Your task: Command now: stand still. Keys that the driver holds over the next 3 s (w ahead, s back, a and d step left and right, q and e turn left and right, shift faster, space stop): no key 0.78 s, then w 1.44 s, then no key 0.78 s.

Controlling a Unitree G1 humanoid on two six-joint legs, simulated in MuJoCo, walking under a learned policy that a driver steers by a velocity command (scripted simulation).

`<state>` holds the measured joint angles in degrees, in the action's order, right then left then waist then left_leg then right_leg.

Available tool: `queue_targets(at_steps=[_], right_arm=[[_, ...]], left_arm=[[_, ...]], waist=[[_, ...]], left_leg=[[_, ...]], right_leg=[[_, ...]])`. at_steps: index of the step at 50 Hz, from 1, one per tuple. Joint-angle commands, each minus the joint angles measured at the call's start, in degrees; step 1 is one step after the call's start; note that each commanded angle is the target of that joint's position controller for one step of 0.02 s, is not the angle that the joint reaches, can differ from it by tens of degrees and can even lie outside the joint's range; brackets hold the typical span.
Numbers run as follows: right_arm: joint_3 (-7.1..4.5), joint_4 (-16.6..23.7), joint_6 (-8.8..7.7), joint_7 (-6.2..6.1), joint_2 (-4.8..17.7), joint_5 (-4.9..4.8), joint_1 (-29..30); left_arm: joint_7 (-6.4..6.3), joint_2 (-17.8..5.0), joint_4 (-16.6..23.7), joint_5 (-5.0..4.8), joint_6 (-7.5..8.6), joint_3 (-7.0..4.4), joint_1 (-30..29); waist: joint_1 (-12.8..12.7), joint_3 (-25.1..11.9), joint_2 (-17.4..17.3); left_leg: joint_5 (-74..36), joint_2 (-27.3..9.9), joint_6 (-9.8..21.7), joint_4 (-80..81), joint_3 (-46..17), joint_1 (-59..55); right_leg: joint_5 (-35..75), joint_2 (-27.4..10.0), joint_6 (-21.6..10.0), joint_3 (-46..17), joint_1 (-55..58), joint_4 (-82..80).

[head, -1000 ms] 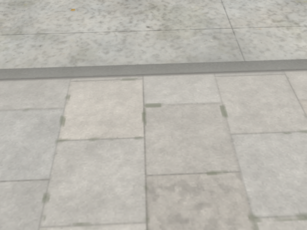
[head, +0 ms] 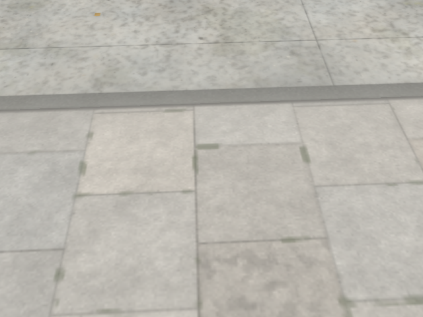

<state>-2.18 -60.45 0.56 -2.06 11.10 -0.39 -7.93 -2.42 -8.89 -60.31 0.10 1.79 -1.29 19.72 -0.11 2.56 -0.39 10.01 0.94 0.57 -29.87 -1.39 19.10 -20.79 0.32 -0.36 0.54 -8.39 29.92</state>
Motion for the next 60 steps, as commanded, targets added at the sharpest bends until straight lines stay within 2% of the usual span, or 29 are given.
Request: queue_targets(at_steps=[1, 39, 40, 41, 42, 43, 44, 45, 46, 47, 49, 50, 51, 52, 53, 54, 55, 56, 57, 58, 59, 60], right_arm=[[-0.87, 1.8, -0.46, -0.17, 5.5, -0.02, -0.1], [-0.73, 0.1, -0.27, -0.45, 5.0, -0.15, -1.8], [-0.55, -0.6, -0.24, -0.41, 4.2, -0.12, -2.9], [-0.68, -0.8, -0.24, -0.39, 4.4, -0.36, -3.3], [-0.93, -0.7, -0.49, -0.33, 4.9, -0.64, -3.2], [-0.99, 0.1, -1.24, -0.15, 5.0, -0.81, -1.6], [-0.81, 1.5, -2.43, 0.28, 4.3, -1.27, 1.2], [-0.63, 2.6, -3.66, 0.81, 3.7, -1.6, 3.3], [-0.66, 3.4, -4.69, 1.27, 3.9, -1.58, 4.6], [-0.75, 3.9, -5.5, 1.7, 4.1, -1.72, 5.0], [-0.85, 3.9, -6.6, 2.48, 4.0, -2.28, 3.4], [-1.17, 2.4, -6.83, 2.74, 3.8, -2.27, -0.2], [-2.04, -0.1, -6.7, 2.8, 4.7, -2.05, -6.1], [-3.15, -2.4, -6.46, 2.79, 6.3, -1.91, -13.6], [-4.68, -3.9, -6.39, 2.42, 11.3, -1.64, -22.7], [-4.85, -4.3, -6.75, 2.91, 14.8, -1.08, -28.3], [-2.97, -3.5, -7.34, 2.83, 10.0, -0.19, -23.0], [-1.91, -1.3, -7.61, 2.85, 7.0, -0.15, -17.0], [-1.22, 0.0, -7.54, 3.06, 5.9, 0.02, -13.4], [-0.78, 0.7, -7.39, 3.26, 5.6, 0.18, -12.0], [-0.28, 0.6, -7.02, 3.26, 4.5, 0.36, -12.6], [-0.14, 0.1, -6.69, 3.04, 4.8, 0.45, -14.6]], left_arm=[[-0.1, -4.7, 0.7, -0.01, 0.29, -0.8, 5.2], [0.0, -4.0, 0.0, -0.09, 0.46, -0.6, 7.5], [0.0, -3.6, -0.7, -0.13, 0.39, -0.53, 8.8], [-0.08, -4.5, -0.8, -0.44, 0.25, -0.86, 9.2], [-0.25, -6.2, -0.2, -0.79, 0.22, -1.37, 8.5], [-0.37, -7.5, 0.4, -1.29, 0.43, -1.77, 9.4], [-0.43, -9.5, 0.5, -1.74, 0.97, -2.34, 10.5], [-0.44, -11.8, 1.0, -1.96, 1.63, -3.13, 9.1], [-0.33, -11.6, 1.3, -1.77, 2.3, -3.26, 8.5], [-0.08, -10.7, 1.5, -1.51, 2.82, -3.12, 8.4], [0.67, -10.1, 1.9, -1.93, 2.95, -3.04, 7.4], [0.95, -10.4, 2.4, -2.21, 2.7, -3.06, 5.8], [1.14, -10.8, 2.9, -2.05, 2.56, -3.07, 5.1], [1.21, -11.0, 3.7, -1.83, 2.76, -2.96, 3.3], [1.42, -7.9, 5.7, -1.67, 3.24, -2.04, 0.4], [1.29, -3.4, 7.7, -1.9, 4.46, -0.93, 1.1], [1.52, -5.8, 7.9, -3.51, 5.21, -1.64, 0.6], [2.04, -7.0, 8.4, -3.96, 5.59, -1.83, -1.0], [2.13, -7.5, 8.3, -3.35, 5.79, -2.2, -1.5], [2.07, -8.2, 8.2, -2.49, 5.7, -2.83, -2.2], [2.34, -8.6, 8.1, -2.06, 5.29, -3.36, -1.9], [2.65, -7.7, 7.9, -1.92, 4.79, -3.4, -1.8]], waist=[[0.0, -0.3, 0.6], [0.2, 0.3, 0.8], [0.1, -0.9, 1.2], [0.0, 0.3, 2.2], [-0.2, 2.3, 3.9], [-1.2, 4.6, 5.4], [-2.3, 7.1, 8.1], [-2.3, 10.0, 10.4], [-2.4, 11.3, 9.8], [-2.3, 11.4, 9.0], [-0.9, 9.8, 8.1], [1.1, 8.0, 7.6], [3.3, 5.0, 7.3], [6.8, 1.5, 6.1], [10.3, -1.6, -5.8], [10.1, -6.6, -17.9], [6.4, -3.0, -10.2], [4.3, 0.6, -6.4], [2.7, 1.6, -3.5], [1.8, 2.2, -2.5], [1.2, 1.6, -2.8], [1.1, 1.2, -3.6]], left_leg=[[-4.8, -2.6, 3.1, 3.6, -3.0, -8.5], [-7.4, -2.5, 2.7, 3.1, -2.6, -9.3], [-0.9, -1.6, 2.6, 3.0, -1.7, -9.9], [8.7, -0.1, 2.6, 1.7, -0.2, -8.3], [17.9, 1.5, 2.6, -0.6, 1.4, -4.8], [21.4, 1.9, 2.7, -3.5, 2.2, 0.0], [17.9, 2.1, 2.6, -7.9, 3.9, 5.5], [12.5, 0.2, 3.0, -12.1, 4.1, 10.3], [12.2, -2.0, 3.6, -14.4, 2.7, 13.8], [14.2, -3.2, 4.2, -14.8, 2.2, 16.4], [14.1, -3.2, 4.9, -7.3, 3.8, 12.1], [9.3, -1.2, 4.8, -1.7, 6.5, 2.7], [4.7, 1.9, 4.2, -0.2, 8.5, -8.5], [3.1, 1.8, 4.7, 0.1, 6.4, -18.0], [10.3, -9.4, 9.7, 9.2, -12.1, -27.0], [15.4, -22.5, 17.8, 20.8, -39.5, -33.9], [18.8, -24.8, 18.0, 20.8, -40.7, -29.7], [17.5, -22.5, 15.5, 20.5, -32.3, -25.6], [13.4, -19.6, 13.3, 21.1, -24.9, -22.3], [7.4, -17.2, 11.6, 21.6, -19.2, -20.0], [1.9, -14.7, 10.2, 22.0, -14.3, -18.9], [-2.8, -13.6, 9.9, 22.1, -11.2, -18.4]], right_leg=[[5.1, -2.1, -1.4, -1.9, -9.4, -7.3], [6.3, -2.0, -1.5, -1.7, -8.9, -8.2], [0.2, -1.9, -1.8, -1.7, -8.4, -9.2], [-8.2, -2.1, -3.0, -2.6, -9.2, -10.2], [-16.5, -3.4, -4.9, -5.0, -9.9, -11.5], [-23.4, -6.4, -7.3, -9.4, -9.5, -14.5], [-26.9, -11.6, -10.1, -16.3, -7.1, -18.8], [-25.7, -17.3, -12.7, -22.6, -5.4, -21.6], [-20.7, -19.8, -14.0, -24.9, -3.5, -21.8], [-14.5, -20.0, -13.8, -24.1, -0.3, -20.9], [-6.1, -17.3, -11.5, -18.3, 1.6, -18.0], [-3.1, -14.4, -9.7, -13.8, -2.3, -15.8], [3.2, -11.5, -8.5, -10.6, -7.0, -12.0], [12.8, -9.0, -6.9, -7.3, -11.2, -4.5], [15.6, -2.3, -2.7, 0.5, -20.6, 16.3], [-8.1, 3.9, -1.1, -1.1, -32.0, 34.8], [-8.4, 0.2, -2.8, -7.2, -37.1, 44.3], [-2.7, -3.1, -4.6, -7.3, -38.9, 45.6], [2.9, -5.6, -5.4, -6.3, -37.8, 43.3], [6.7, -7.3, -5.4, -5.5, -36.4, 39.8], [9.2, -8.0, -5.0, -4.4, -34.0, 37.5], [10.6, -8.0, -4.3, -3.1, -33.2, 36.5]])
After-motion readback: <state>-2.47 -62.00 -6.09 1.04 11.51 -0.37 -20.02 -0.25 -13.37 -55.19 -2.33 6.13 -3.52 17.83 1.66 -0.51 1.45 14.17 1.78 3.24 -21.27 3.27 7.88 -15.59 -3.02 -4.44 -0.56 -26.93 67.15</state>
